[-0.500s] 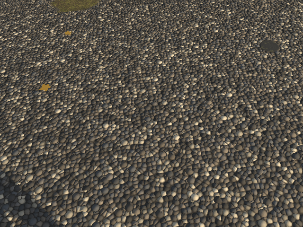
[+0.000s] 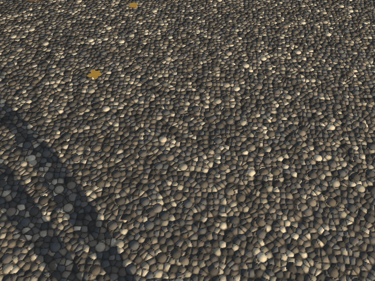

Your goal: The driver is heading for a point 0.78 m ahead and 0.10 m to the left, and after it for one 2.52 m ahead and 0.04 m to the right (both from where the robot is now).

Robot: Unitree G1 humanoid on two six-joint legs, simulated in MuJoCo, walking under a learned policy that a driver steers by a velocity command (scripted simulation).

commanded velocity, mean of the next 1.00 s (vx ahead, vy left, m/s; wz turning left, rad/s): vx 0.27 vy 0.00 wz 0.33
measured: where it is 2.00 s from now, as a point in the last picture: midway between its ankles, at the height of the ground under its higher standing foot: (138, 206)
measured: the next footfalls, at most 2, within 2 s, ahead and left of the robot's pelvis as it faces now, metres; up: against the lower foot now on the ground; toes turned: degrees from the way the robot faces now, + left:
right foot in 0.22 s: +0.11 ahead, -0.15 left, +0.00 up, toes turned +14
left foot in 0.70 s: +0.15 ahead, +0.15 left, +0.00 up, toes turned +21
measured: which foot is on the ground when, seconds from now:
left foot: down 0.00-0.24, up 0.26-0.68, down 0.70-1.00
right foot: up 0.00-0.20, down 0.22-0.72, up 0.74-1.00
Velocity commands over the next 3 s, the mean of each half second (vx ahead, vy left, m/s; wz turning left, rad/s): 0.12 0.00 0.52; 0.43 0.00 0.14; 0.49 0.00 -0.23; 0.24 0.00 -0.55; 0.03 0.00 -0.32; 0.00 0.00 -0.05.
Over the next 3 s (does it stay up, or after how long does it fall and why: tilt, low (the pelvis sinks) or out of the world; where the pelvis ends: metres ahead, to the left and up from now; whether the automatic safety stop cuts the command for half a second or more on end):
stays up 0.71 0.18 0.00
